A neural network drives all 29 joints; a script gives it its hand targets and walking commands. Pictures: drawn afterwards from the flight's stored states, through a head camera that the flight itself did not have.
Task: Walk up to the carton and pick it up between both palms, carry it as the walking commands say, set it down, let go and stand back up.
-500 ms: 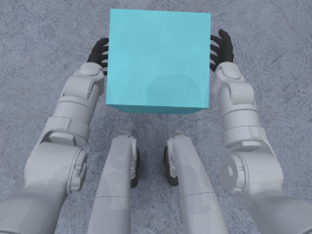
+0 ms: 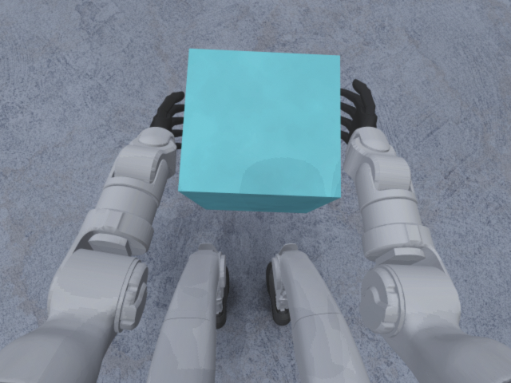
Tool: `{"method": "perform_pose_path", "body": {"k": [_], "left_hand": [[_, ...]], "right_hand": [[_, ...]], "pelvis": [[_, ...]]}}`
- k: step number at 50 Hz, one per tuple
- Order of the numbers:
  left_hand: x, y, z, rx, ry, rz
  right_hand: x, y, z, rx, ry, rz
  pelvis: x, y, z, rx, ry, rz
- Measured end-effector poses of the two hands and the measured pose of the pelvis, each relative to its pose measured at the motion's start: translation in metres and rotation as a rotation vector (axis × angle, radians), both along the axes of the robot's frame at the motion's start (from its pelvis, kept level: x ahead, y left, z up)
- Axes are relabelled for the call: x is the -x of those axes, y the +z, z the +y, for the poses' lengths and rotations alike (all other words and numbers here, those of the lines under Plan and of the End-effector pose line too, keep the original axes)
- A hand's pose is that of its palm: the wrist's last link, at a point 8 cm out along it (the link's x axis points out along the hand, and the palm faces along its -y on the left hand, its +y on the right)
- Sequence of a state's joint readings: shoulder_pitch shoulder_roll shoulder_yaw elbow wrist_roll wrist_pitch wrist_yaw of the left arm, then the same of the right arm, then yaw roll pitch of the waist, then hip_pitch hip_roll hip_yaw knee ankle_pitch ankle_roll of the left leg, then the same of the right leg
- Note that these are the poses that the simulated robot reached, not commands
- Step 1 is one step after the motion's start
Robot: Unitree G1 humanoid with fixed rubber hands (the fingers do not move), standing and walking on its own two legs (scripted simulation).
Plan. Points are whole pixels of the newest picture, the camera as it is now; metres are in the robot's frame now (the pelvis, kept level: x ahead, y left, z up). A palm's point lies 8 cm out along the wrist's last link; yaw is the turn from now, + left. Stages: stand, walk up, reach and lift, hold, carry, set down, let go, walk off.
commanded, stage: reach and lift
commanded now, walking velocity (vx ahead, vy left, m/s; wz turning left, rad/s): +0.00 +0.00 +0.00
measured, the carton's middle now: (259, 147) +0.45 -0.01 -0.08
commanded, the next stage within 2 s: none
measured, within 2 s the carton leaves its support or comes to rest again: neither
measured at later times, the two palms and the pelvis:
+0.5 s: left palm (153, 119) +0.43 +0.13 +0.05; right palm (389, 119) +0.42 -0.17 +0.07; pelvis +0.01 +0.00 +0.05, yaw +0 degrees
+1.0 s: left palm (111, 73) +0.42 +0.14 +0.16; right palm (418, 105) +0.40 -0.16 +0.14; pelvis +0.07 -0.01 +0.08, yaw +0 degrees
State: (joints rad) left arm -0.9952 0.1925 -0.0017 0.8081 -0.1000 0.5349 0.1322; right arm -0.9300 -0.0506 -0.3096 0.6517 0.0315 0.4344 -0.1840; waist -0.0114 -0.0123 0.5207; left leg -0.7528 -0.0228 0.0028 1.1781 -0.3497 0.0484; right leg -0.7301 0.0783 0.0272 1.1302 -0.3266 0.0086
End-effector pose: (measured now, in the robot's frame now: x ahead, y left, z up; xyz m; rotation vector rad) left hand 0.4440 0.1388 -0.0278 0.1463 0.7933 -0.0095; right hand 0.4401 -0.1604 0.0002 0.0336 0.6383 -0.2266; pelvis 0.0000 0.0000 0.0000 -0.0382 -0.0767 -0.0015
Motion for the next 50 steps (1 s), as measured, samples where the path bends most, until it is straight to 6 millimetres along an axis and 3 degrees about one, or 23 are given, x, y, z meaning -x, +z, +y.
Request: {"method": "perform_pose_path", "body": {"k": [26,39,50], "left_hand": [[0.014,0.081,-0.006,0.003,0.003,-0.008],[0.029,0.171,-0.003,0.071,0.132,-0.102],[0.026,0.185,0.005,0.098,0.192,-0.122]], "right_hand": [[0.019,0.077,-0.006,-0.001,-0.009,-0.005],[0.026,0.159,-0.006,0.006,0.044,-0.046],[0.042,0.143,0.002,-0.008,0.032,0.090]], "pelvis": [[-0.014,0.049,-0.002,-0.001,0.006,-0.054],[-0.063,0.073,-0.007,-0.011,0.003,0.039],[-0.072,0.079,-0.008,-0.013,0.005,0.001]]}}
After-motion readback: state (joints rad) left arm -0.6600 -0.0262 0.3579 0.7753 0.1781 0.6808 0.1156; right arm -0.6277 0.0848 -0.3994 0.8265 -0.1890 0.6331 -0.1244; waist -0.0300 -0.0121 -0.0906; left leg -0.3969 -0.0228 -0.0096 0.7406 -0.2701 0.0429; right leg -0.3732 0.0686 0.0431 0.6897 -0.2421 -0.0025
